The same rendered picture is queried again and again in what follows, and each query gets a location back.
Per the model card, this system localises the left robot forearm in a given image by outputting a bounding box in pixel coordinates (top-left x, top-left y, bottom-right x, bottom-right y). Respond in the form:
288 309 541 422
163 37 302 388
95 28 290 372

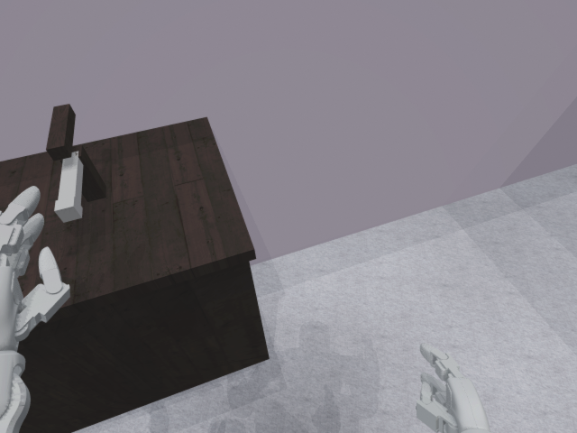
0 350 31 433

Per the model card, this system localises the tap lever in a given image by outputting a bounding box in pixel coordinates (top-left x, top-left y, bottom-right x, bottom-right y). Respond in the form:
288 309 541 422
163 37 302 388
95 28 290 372
54 152 83 223

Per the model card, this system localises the right robot hand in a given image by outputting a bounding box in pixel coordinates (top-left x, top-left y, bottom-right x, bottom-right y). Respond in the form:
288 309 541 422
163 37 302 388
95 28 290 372
417 343 490 433

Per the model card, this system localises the left robot hand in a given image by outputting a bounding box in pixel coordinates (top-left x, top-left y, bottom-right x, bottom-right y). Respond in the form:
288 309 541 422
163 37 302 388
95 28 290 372
0 186 70 352

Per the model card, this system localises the counter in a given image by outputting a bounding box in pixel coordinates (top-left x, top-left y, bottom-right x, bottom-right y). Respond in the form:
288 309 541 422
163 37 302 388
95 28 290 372
0 104 270 433

